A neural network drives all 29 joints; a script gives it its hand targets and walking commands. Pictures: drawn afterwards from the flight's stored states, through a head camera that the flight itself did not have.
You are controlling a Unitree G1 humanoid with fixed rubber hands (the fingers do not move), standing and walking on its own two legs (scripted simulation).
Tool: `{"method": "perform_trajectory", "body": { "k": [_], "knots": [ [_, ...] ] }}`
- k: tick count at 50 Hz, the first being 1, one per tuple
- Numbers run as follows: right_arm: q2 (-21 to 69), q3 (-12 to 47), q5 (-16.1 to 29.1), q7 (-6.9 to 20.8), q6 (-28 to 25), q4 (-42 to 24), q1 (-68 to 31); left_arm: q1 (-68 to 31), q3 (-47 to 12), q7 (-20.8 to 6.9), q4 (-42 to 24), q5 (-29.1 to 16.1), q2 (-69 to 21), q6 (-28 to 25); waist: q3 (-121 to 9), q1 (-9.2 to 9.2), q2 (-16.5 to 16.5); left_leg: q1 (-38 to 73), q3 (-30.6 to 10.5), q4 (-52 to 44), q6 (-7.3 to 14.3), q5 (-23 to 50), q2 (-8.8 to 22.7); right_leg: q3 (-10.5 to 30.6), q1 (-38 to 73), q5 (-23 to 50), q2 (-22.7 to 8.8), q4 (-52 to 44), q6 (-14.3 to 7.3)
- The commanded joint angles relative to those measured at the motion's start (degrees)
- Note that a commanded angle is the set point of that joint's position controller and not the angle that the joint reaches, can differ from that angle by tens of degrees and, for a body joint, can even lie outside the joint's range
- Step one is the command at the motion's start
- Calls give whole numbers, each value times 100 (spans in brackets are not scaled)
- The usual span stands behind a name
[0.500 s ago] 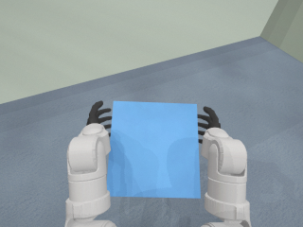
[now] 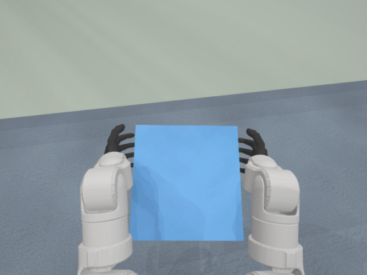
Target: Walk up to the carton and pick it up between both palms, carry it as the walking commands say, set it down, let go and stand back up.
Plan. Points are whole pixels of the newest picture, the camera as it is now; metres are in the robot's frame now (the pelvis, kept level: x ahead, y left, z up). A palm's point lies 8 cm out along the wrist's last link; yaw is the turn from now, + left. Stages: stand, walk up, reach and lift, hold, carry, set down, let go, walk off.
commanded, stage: carry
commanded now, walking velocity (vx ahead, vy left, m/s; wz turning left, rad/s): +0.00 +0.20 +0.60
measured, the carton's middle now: (184, 182) +0.33 +0.00 +0.01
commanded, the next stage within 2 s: none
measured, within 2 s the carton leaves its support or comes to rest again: neither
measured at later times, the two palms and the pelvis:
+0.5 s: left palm out of the picture +0.23 +0.32 +0.15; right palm (158, 167) +0.29 +0.05 +0.13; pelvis -0.04 +0.12 +0.03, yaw +14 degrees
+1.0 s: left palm out of the picture +0.09 +0.56 +0.13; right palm out of the picture +0.23 +0.32 +0.12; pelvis -0.11 +0.29 +0.01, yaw +28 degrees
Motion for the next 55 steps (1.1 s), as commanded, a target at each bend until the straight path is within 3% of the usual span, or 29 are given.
{"method": "perform_trajectory", "body": {
  "k": [1,4,9,12,14,15,16,17,18,19,20,23,26,30,31,32,33,34,35,39,43,48,49,50,51,52,53,54,55],
  "knots": [
    [5663,3147,2556,1333,-210,-463,-1869,-1794,-3564,-1257,-231,-2445,-5876,44,-1884,65,1627,2491,-1938,-888,1058,5837,1294,386,-1487,-1216,1130,2403,-222],
    [5939,3193,2556,1403,-368,-633,-1812,-1997,-3761,-1333,-510,-2620,-6144,-66,-2207,105,1464,2467,-1518,-1141,926,4224,840,314,-1289,-256,1276,1794,-359],
    [5942,3183,2492,1432,-545,-981,-1850,-2312,-4003,-1379,-933,-2825,-6251,-167,-1993,56,1326,1831,-2270,-1983,692,2760,821,371,-788,124,1612,654,-521],
    [5782,3228,2470,1375,-473,-1004,-1942,-2005,-3841,-1360,-674,-2734,-6103,-82,-1906,150,1452,1232,-2268,-2556,101,2447,651,242,355,186,1859,-779,-758],
    [5720,3338,2493,1331,-428,-1089,-2025,-1785,-3726,-1377,-550,-2704,-6106,-43,-2056,272,1212,463,-1779,-2596,-503,2045,259,203,1964,319,1751,-2346,-973],
    [5684,3385,2488,1301,-404,-1089,-2088,-1642,-3641,-1391,-461,-2650,-6107,-38,-2234,431,804,-477,-1158,-2146,-975,1349,-110,395,3433,1011,1235,-3250,-1149],
    [5763,3470,2504,1305,-365,-1124,-2081,-1848,-3585,-1401,-522,-2670,-6033,-68,-2401,311,-1386,-920,-395,277,-873,-1058,-484,2310,3457,1499,-1032,-3501,-1755],
    [5758,3444,2491,1326,-334,-1198,-2325,-1839,-3559,-1385,-483,-2666,-6012,-66,-1914,166,-2031,-1482,-561,2169,-578,-1621,99,2971,2576,3141,-2217,-3185,-2212],
    [5605,3295,2360,1304,-291,-932,-2156,-1597,-3496,-1356,-276,-2550,-5887,-14,-1488,106,-1179,-1491,-847,2902,-402,-1392,617,2300,1929,3240,-2143,-3076,-2217],
    [5727,3321,2363,1300,-308,-790,-2137,-1693,-3480,-1396,-383,-2598,-5903,-5,-1226,76,-319,-1435,-814,3092,-341,-934,628,1668,1548,3180,-1677,-3056,-1961],
    [5766,3330,2390,1296,-301,-666,-2076,-1729,-3417,-1389,-381,-2571,-5836,-1,-1134,32,39,-1335,-539,2882,-315,-511,601,1038,1540,3602,-1117,-2816,-1714],
    [5680,3396,2518,1269,-256,-681,-2026,-1696,-3363,-1342,-633,-2529,-5574,-19,-1186,107,-606,-1463,140,2012,-294,-611,270,205,2364,5974,-495,-2077,-1312],
    [5760,3676,2712,1235,-206,-984,-2353,-1428,-3103,-1314,-658,-2386,-5421,-40,-1258,177,-1664,-677,560,987,-233,-686,199,-492,2059,6122,-298,-1845,-941],
    [5651,3510,2724,1232,-117,-899,-2195,-1276,-3080,-1288,-547,-2265,-5448,-1,-1738,62,-1959,389,979,-735,-153,-169,74,-959,2127,5776,-313,-821,-627],
    [5620,3403,2678,1246,-100,-754,-2006,-1323,-3106,-1283,-481,-2239,-5473,22,-1984,-125,-1475,1112,919,-1523,-85,288,-94,-1062,1878,5357,-137,80,-517],
    [5687,3334,2648,1272,-119,-658,-1921,-1429,-3141,-1283,-500,-2232,-5514,29,-1992,-208,-232,1924,-243,-1549,166,1482,204,-700,489,2217,243,1024,-377],
    [5591,3258,2641,1289,-175,-626,-1915,-1517,-3231,-1285,-555,-2284,-5578,22,-1965,-47,2088,2500,-2056,-1346,544,5701,1323,-589,-1172,-1237,1008,2070,-99],
    [5594,3197,2675,1315,-223,-603,-1875,-1752,-3388,-1267,-563,-2403,-5537,-5,-2048,4,2253,2541,-2204,-1142,876,6604,1476,64,-1397,-1820,1123,2521,-154],
    [5585,3122,2617,1340,-222,-475,-1849,-1800,-3477,-1251,-452,-2435,-5694,15,-1770,18,1840,2585,-2049,-898,851,6920,1483,278,-1651,-1712,1078,2799,-141],
    [5982,3113,2583,1438,-445,-793,-1667,-2034,-3921,-1304,-903,-2712,-6257,-133,-2503,68,1658,3147,-1608,-926,717,5221,797,337,-1602,-300,1315,2049,-338],
    [5956,3108,2528,1437,-599,-1094,-1751,-2283,-4086,-1348,-1199,-2884,-6331,-242,-2298,37,1507,2525,-2076,-1680,313,4287,717,317,-1058,55,1623,998,-432],
    [5710,3297,2499,1329,-457,-1202,-1941,-1751,-3755,-1342,-769,-2711,-6131,-93,-2055,240,1176,754,-1684,-2551,-907,2635,168,16,1707,230,1950,-2231,-925],
    [5672,3344,2481,1293,-429,-1195,-1974,-1628,-3667,-1363,-661,-2678,-6146,-78,-2118,370,751,32,-1222,-2230,-1255,1901,-157,85,2846,862,1624,-3105,-1102],
    [5741,3412,2503,1279,-380,-1157,-2037,-1825,-3581,-1376,-690,-2679,-6068,-96,-2300,377,-1103,-463,-371,118,-1246,-560,-662,1515,3281,1624,-230,-3732,-1703],
    [5652,3410,2487,1281,-345,-1250,-2262,-1799,-3469,-1370,-611,-2686,-5944,-65,-2042,172,-2151,-1049,-652,2465,-780,-1613,-44,2724,2470,3136,-1991,-3236,-2259],
    [5520,3259,2356,1258,-286,-983,-2080,-1554,-3388,-1330,-447,-2589,-5778,12,-1454,86,-1227,-1404,-885,3134,-471,-1412,544,2189,1834,3450,-1989,-3034,-2227],
    [5527,3258,2307,1262,-271,-806,-2058,-1506,-3371,-1345,-381,-2539,-5749,51,-1197,58,-511,-1271,-950,3242,-296,-1061,570,1747,1449,3199,-1661,-3034,-2042],
    [5629,3250,2373,1268,-269,-778,-2042,-1624,-3336,-1342,-505,-2554,-5765,42,-1142,30,-66,-1109,-794,3235,-311,-619,643,1137,1323,3630,-1246,-2858,-1834],
    [5602,3221,2415,1278,-244,-673,-2062,-1711,-3303,-1328,-520,-2516,-5655,38,-1166,4,-94,-982,-438,2790,-296,-536,567,675,1506,4155,-921,-2627,-1657]
  ]
}}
